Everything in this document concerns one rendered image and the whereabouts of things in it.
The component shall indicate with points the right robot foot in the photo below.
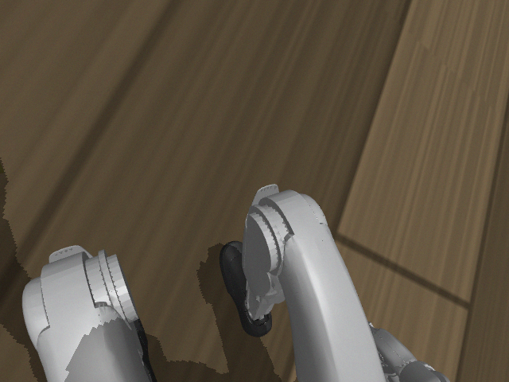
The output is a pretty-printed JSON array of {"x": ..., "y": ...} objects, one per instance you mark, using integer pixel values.
[{"x": 235, "y": 282}]

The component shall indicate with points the right robot hand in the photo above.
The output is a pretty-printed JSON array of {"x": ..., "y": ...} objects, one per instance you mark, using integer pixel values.
[{"x": 393, "y": 354}]

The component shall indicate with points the right robot arm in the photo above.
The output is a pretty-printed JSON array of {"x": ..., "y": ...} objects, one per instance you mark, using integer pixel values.
[{"x": 419, "y": 371}]

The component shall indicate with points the left robot foot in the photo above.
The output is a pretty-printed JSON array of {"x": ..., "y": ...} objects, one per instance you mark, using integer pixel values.
[{"x": 144, "y": 344}]

